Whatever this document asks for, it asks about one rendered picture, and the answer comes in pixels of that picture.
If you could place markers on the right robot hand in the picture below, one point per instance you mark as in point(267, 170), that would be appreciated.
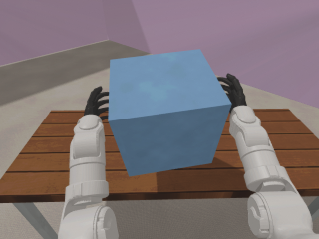
point(235, 90)

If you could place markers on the table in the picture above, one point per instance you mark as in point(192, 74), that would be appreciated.
point(41, 171)

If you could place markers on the right robot forearm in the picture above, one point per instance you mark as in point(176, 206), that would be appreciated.
point(263, 172)

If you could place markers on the robot right upper arm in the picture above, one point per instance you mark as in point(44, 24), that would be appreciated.
point(279, 215)

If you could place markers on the left robot hand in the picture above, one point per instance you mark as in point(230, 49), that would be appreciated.
point(92, 105)

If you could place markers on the left robot forearm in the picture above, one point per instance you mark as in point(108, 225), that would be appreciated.
point(87, 176)

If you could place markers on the carton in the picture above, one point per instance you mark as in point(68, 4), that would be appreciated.
point(166, 111)

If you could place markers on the robot left upper arm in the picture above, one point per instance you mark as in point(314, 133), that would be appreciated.
point(97, 222)

